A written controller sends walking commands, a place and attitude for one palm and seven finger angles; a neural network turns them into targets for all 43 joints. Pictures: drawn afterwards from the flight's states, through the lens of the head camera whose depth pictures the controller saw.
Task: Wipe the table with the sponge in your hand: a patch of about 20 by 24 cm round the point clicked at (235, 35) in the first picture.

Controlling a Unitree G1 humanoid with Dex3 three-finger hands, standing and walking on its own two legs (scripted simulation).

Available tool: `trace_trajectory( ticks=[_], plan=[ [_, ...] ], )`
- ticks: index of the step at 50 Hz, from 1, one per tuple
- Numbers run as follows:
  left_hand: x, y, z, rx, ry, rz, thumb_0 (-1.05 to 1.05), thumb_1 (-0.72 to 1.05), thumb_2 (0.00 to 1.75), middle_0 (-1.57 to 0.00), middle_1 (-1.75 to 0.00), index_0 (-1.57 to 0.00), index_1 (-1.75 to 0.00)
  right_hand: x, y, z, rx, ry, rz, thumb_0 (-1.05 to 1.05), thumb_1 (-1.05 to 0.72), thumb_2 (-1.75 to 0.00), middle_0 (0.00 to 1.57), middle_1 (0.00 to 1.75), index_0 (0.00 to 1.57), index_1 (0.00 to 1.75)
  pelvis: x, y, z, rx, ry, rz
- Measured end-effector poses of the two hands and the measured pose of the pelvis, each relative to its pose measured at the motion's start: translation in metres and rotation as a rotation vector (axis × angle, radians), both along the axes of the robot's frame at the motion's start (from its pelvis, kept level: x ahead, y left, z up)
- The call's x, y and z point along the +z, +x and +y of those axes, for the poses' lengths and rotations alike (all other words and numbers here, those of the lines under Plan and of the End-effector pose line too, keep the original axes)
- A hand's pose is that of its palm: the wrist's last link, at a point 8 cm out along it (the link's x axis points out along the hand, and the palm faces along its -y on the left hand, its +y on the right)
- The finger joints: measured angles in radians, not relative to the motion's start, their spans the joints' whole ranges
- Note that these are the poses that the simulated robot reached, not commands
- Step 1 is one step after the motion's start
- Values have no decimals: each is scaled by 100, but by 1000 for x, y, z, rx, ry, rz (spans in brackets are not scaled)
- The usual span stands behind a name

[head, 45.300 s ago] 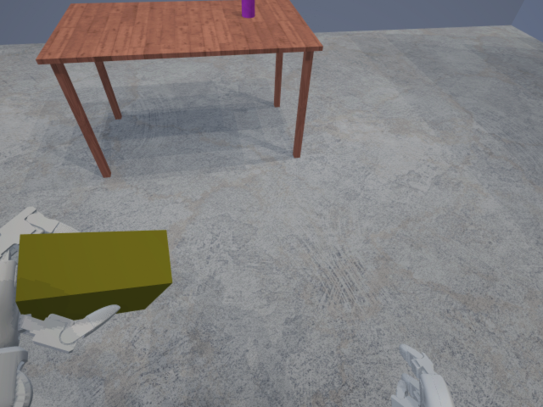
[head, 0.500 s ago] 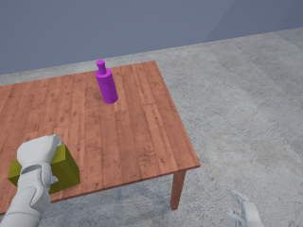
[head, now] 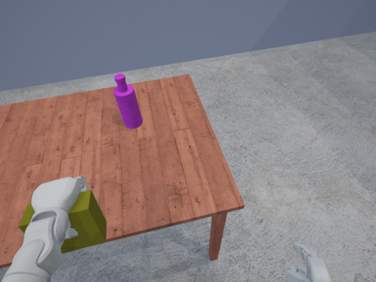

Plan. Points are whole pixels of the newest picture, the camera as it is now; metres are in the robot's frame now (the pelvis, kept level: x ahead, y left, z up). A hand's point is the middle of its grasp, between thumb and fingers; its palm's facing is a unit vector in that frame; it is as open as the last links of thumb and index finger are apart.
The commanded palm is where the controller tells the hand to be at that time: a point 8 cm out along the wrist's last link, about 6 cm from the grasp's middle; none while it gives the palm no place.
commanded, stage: move the sponge above the wiping area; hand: left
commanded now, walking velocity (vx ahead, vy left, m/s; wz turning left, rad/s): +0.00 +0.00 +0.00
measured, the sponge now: (71, 229) +0.23 +0.32 -0.06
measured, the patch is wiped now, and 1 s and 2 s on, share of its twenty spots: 0.00 0.00 0.00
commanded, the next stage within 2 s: lower the sponge onto the table in 0.52 s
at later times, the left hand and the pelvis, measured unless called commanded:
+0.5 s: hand (72, 202) +0.26 +0.30 +0.01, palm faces -0.14 -0.05 -0.99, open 10.0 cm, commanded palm +0.26 +0.31 +0.08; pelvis +0.01 +0.00 +0.00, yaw -1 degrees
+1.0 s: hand (71, 193) +0.28 +0.30 +0.03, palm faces -0.02 -0.02 -1.00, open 10.0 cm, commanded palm +0.25 +0.30 +0.08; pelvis +0.00 +0.01 +0.00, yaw -1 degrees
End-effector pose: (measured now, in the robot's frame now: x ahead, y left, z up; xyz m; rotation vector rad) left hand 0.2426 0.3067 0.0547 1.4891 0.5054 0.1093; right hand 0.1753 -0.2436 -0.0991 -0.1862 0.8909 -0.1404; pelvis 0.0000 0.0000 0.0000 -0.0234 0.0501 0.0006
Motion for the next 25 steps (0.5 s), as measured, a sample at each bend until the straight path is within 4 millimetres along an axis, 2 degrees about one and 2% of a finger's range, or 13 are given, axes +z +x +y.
trace_trajectory(
  ticks=[5,10,13,17,21,25],
  plan=[
    [20,11,-13,-152,50,-139,0,-51,104,-76,-137,-77,-137,-2,5,-5,9,-41,2,1,-90,-90,20,30,20,30,-2,-1,-1,-2,-4,3],
    [39,27,0,-54,83,-231,0,-51,104,-76,-137,-77,-137,-5,7,-3,-24,6,2,1,-91,-90,20,30,20,30,-2,1,-2,-13,2,21],
    [35,29,11,44,80,-185,0,-51,105,-75,-137,-76,-137,-4,7,-1,-38,35,3,1,-91,-90,20,30,20,30,0,4,-3,-19,7,27],
    [16,21,14,77,51,-58,0,-51,105,-75,-137,-76,-137,0,7,-2,-36,38,-2,1,-90,-90,20,30,20,30,1,8,-2,-17,7,23],
    [2,11,1,-14,-6,-18,0,-51,105,-75,-137,-76,-137,2,9,-5,-21,1,-4,1,-90,-90,20,30,20,30,0,10,0,-13,2,14],
    [12,8,-9,-130,19,-109,0,-51,105,-75,-137,-76,-137,1,12,-3,-1,-34,-2,1,-90,-90,20,30,20,30,-1,9,3,-11,-2,11]
  ],
)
